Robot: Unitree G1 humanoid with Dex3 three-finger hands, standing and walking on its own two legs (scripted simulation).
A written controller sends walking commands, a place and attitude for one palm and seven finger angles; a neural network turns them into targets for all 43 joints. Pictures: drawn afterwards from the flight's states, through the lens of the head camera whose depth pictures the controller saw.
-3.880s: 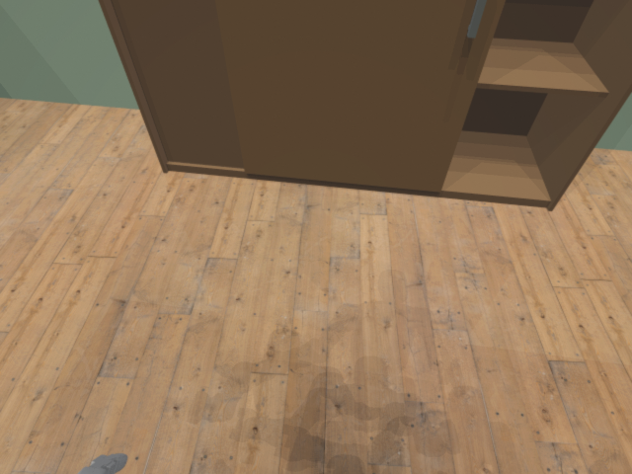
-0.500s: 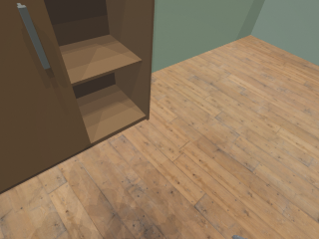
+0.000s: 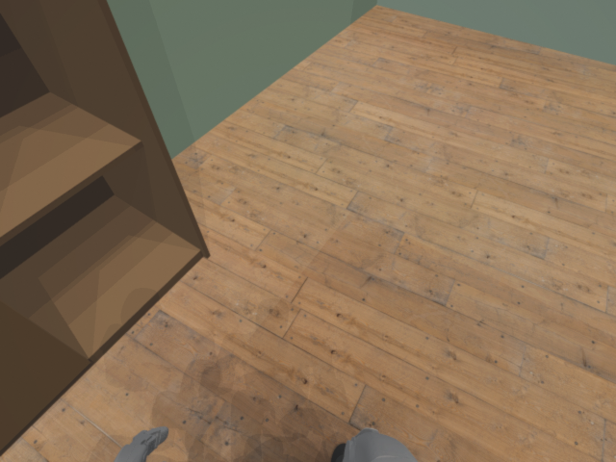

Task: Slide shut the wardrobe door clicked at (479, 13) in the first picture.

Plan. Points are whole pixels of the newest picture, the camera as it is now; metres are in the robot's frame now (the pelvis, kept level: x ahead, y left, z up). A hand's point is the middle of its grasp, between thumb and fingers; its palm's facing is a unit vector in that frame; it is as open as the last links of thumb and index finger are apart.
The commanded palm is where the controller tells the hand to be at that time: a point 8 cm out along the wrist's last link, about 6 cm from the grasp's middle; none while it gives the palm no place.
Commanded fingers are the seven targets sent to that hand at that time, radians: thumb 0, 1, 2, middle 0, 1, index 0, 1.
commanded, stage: turn to face it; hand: left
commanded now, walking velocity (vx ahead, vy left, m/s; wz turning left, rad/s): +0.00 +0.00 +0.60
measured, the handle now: out of the picture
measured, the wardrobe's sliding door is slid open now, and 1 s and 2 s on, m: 0.50 0.50 0.50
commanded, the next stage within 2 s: take the last steps up to it in 1.60 s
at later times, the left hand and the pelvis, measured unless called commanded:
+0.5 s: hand out of the picture +0.08 +0.24 -0.16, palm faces +0.33 -0.92 -0.21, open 7.3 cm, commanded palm none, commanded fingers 0.00 0.90 0.90 -0.20 -0.30 -0.20 -0.30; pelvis +0.07 +0.03 +0.01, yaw +16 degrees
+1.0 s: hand out of the picture +0.05 +0.18 -0.11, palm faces +0.56 -0.78 -0.29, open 7.4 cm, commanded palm none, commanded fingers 0.00 0.90 0.90 -0.20 -0.30 -0.20 -0.30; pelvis +0.09 -0.03 +0.03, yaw +34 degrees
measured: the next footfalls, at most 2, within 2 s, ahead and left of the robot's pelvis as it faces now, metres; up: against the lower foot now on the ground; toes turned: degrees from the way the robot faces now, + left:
left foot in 0.44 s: +0.10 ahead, +0.15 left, +0.00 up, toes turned +24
right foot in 0.84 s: +0.19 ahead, -0.10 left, +0.00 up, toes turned +25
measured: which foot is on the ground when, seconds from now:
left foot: up 0.00-0.42, down 0.44-0.84, up 0.86-1.00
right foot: down 0.00-0.44, up 0.46-0.82, down 0.84-1.00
